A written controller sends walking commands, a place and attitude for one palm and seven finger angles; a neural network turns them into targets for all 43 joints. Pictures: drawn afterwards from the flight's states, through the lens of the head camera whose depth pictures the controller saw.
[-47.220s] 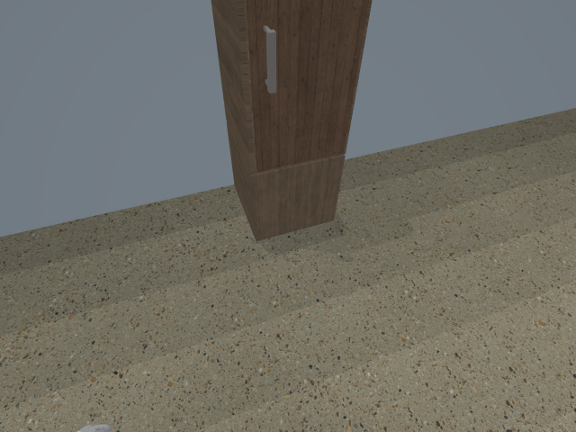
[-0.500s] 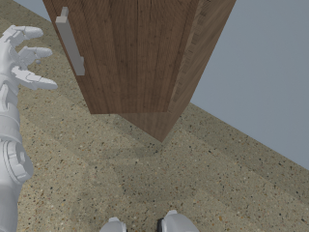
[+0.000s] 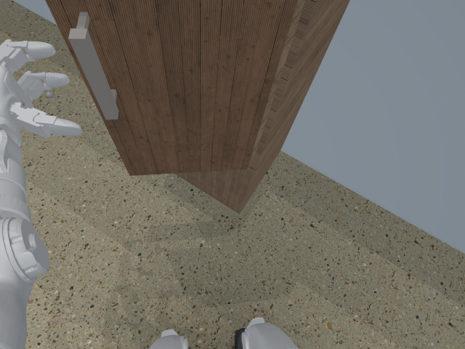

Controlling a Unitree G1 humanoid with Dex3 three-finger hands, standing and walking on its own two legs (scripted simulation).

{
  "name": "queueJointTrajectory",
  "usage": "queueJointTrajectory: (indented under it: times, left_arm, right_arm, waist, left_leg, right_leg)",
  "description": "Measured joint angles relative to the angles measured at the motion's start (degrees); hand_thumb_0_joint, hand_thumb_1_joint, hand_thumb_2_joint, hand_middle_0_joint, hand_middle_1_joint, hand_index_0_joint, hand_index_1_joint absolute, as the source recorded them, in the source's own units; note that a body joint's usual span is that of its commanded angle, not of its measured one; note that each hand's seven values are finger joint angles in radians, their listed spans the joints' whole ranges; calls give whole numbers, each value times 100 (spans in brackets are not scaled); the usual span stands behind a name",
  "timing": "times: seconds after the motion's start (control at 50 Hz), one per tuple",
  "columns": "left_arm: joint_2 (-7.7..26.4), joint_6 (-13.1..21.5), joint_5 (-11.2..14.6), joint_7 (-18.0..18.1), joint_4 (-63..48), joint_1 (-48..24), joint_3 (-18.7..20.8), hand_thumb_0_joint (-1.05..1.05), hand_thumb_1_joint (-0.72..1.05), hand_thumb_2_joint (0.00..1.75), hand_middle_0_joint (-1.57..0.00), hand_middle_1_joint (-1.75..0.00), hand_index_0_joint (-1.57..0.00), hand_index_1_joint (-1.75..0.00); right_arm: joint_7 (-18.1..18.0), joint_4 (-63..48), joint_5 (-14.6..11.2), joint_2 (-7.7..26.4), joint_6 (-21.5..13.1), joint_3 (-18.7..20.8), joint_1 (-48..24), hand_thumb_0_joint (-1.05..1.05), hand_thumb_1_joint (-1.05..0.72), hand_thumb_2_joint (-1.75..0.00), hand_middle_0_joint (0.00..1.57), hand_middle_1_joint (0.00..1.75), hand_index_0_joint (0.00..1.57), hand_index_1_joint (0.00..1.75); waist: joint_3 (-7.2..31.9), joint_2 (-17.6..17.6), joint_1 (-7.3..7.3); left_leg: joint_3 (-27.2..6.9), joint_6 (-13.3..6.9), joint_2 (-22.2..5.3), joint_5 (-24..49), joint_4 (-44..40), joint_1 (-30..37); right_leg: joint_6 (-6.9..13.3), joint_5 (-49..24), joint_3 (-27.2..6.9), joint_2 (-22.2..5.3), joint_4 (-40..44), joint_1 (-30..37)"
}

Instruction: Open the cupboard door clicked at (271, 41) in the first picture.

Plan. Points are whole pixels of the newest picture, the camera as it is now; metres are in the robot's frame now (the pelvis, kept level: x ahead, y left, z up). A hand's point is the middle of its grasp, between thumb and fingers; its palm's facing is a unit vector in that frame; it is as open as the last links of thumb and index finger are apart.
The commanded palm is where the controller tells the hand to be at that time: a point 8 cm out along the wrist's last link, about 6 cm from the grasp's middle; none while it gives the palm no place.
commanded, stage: move the hooked fingers beside the handle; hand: left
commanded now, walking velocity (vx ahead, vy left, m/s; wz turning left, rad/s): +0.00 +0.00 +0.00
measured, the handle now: (99, 71) +0.55 +0.17 +0.11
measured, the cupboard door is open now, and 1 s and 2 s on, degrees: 38 38 38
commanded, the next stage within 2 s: slide the fingers in behind the handle in 0.42 s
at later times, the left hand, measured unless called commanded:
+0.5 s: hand (46, 99) +0.49 +0.24 +0.11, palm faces +0.01 -1.00 -0.01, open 14.0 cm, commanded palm +0.47 +0.29 +0.10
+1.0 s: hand (70, 97) +0.50 +0.21 +0.10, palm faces +0.00 -1.00 +0.00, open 14.0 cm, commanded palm +0.48 +0.25 +0.10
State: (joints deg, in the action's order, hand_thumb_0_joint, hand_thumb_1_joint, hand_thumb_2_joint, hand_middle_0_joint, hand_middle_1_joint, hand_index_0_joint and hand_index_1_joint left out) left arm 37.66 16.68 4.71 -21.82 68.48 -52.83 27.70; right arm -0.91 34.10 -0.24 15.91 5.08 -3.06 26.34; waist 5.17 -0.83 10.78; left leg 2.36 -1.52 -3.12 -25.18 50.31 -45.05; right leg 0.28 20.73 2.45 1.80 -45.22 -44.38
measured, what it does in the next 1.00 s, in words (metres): stands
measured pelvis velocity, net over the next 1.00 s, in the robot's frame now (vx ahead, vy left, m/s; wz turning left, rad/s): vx -0.01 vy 0.00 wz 0.01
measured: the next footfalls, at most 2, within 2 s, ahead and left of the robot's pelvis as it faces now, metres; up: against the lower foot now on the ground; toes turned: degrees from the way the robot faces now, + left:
none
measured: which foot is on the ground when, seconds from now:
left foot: down 0.00-1.00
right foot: down 0.00-1.00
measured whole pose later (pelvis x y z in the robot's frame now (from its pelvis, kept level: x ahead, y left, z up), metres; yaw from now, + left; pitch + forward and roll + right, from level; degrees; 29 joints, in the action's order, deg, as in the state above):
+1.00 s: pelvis -0.01 +0.00 +0.00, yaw +1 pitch +19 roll -3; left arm 32.9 17.3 4.8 -17.3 69.8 -55.5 23.4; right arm -0.4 35.1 0.1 15.9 3.6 -3.0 25.9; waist 5.3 -1.1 11.0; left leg 1.9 -2.0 -2.5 -24.9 52.0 -46.1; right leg -0.1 20.6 2.8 1.2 -46.8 -45.1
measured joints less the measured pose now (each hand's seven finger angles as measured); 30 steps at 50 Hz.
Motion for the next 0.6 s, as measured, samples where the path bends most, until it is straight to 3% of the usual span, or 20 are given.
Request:
queueJointTrajectory:
  times: [0.18, 0.34, 0.6]
  left_arm:
    - [-305, -39, 162, -8, -57, 65, -337, -1, -50, 30, -30, -120, -30, -120]
    - [-238, 61, 51, 89, 90, -41, -254, -1, -50, 30, -30, -120, -30, -120]
    - [2, 23, 100, -40, 312, -294, -310, -1, -50, 30, -30, -120, -30, -120]
  right_arm:
    - [7, 22, -21, 23, 4, 47, -238, 0, -90, -90, 20, 30, 20, 30]
    - [-33, -74, -28, 36, -68, -1, -422, 0, -90, -90, 20, 30, 20, 30]
    - [-73, 54, -29, 65, -110, -46, -199, 0, -90, -90, 20, 30, 21, 30]
  waist:
    - [82, -15, -149]
    - [13, 14, -102]
    - [-48, 10, -26]
  left_leg:
    - [-76, 0, 49, -12, -27, 146]
    - [-88, 3, 54, -4, 69, 76]
    - [-114, -4, 53, 53, 144, -103]
  right_leg:
    - [-7, 43, 72, -44, 34, 186]
    - [5, 51, 83, -53, -84, 110]
    - [6, -15, 106, -52, -129, -47]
